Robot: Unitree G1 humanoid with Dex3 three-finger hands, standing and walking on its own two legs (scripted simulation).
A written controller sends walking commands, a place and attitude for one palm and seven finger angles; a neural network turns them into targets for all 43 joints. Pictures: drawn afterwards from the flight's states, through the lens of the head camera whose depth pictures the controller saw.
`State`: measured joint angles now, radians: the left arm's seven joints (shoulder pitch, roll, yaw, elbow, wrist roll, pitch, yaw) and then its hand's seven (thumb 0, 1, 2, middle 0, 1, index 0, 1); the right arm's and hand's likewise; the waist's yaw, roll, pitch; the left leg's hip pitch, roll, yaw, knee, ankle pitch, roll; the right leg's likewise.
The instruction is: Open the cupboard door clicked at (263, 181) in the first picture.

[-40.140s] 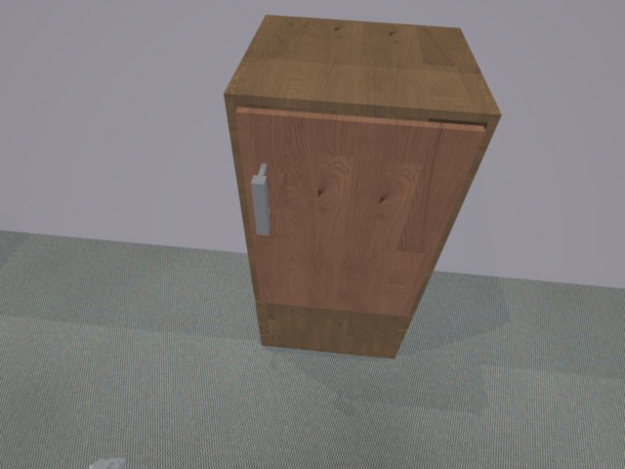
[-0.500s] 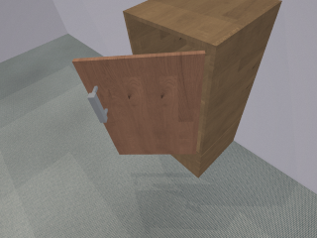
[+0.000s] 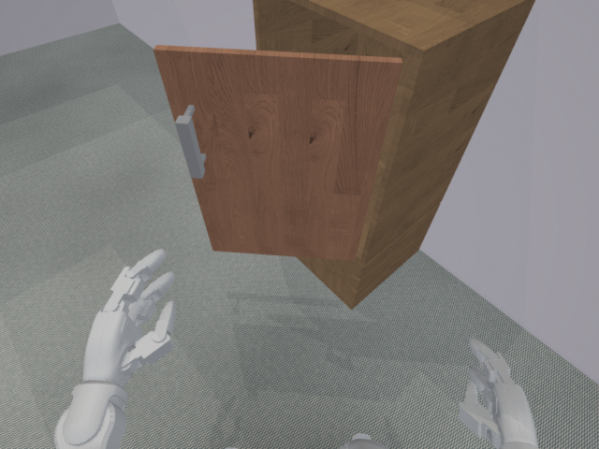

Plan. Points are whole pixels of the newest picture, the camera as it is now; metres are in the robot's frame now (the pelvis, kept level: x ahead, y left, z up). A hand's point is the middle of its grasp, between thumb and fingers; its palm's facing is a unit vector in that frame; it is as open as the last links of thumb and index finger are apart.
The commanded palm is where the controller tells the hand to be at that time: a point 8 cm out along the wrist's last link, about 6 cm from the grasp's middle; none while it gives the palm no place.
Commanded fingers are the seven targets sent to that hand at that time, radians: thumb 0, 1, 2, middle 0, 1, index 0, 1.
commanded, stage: raise the hand with hooked fingers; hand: left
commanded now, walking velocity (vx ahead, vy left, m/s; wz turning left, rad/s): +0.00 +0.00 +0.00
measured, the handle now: (194, 142) +0.65 +0.25 +0.01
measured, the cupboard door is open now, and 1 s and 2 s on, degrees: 44 44 44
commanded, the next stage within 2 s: move the hooked fingers beside the handle in 1.80 s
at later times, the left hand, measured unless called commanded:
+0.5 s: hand (113, 366) +0.22 +0.26 -0.01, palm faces -0.11 -0.99 -0.02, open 10.8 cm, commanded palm +0.19 +0.32 +0.00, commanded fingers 0.00 -0.06 0.49 -0.27 -0.92 -0.27 -0.92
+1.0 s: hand (66, 323) +0.27 +0.33 +0.02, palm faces +0.03 -1.00 -0.08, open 13.5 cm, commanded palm +0.24 +0.37 +0.02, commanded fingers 0.00 -0.50 0.30 -0.30 -1.20 -0.30 -1.20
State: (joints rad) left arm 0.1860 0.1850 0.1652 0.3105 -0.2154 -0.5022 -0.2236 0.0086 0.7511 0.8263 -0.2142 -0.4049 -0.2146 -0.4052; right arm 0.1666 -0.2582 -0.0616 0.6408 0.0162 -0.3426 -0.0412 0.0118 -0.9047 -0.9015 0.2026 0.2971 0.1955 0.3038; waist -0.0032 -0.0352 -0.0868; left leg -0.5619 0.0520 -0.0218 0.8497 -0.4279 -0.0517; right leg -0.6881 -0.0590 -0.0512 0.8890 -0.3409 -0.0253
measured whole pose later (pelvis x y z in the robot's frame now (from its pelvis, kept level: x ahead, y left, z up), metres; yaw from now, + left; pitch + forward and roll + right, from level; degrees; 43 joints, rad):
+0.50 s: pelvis -0.03 +0.07 -0.05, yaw +2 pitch +12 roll -3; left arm 0.18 0.29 0.14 0.08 -0.23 -0.22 -0.32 0.01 0.17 0.58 -0.26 -0.77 -0.26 -0.77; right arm 0.28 -0.19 0.09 0.53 0.02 -0.24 -0.05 0.02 -0.90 -0.90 0.21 0.30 0.20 0.31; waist -0.03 0.01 -0.10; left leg -0.89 -0.02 -0.05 1.21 -0.53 0.02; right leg -0.93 -0.04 0.03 1.11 -0.40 0.03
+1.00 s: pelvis +0.02 +0.07 -0.04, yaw +3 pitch +15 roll -4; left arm 0.17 0.37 0.33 0.09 -0.30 -0.26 -0.40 -0.01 -0.40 0.34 -0.30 -1.14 -0.30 -1.14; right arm 0.25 -0.24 0.04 0.49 0.02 -0.22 -0.05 0.01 -0.90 -0.90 0.21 0.30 0.20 0.30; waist 0.00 0.00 -0.13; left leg -0.83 0.00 -0.09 1.15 -0.58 0.00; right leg -0.86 -0.03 -0.02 1.03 -0.44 0.04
